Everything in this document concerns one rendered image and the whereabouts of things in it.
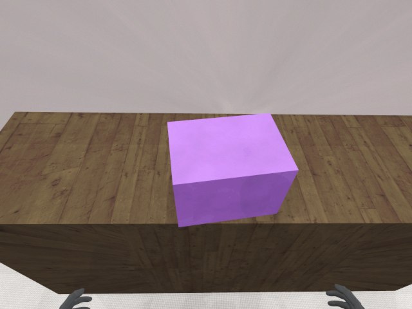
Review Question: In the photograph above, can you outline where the pedestal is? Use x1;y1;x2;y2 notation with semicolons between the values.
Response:
0;112;412;294

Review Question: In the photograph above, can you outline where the robot right hand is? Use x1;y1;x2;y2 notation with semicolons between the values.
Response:
326;284;365;309

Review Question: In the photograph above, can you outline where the robot left hand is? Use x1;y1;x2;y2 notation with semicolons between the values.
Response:
59;288;92;309

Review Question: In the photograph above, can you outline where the carton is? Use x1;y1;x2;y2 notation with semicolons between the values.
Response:
167;113;299;227

